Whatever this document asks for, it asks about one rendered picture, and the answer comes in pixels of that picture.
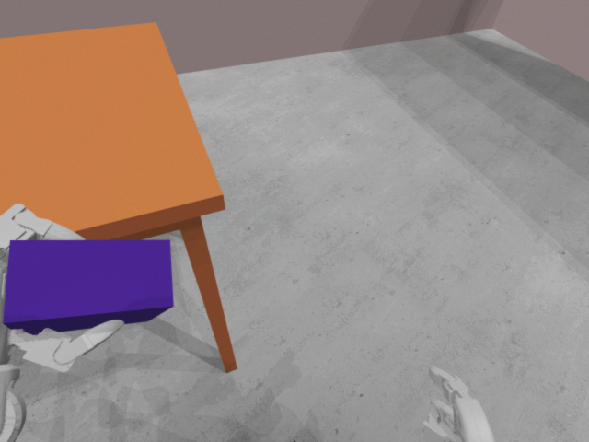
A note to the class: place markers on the left robot hand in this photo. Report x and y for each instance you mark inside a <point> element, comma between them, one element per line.
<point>50,348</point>

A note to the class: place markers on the sponge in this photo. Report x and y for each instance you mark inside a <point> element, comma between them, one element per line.
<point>68,285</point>

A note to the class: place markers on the robot left forearm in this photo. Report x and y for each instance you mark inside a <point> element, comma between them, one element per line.
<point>12,406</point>

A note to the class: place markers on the table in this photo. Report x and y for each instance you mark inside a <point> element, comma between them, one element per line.
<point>97,136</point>

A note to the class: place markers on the right robot hand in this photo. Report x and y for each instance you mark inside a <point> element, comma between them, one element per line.
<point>466,422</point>

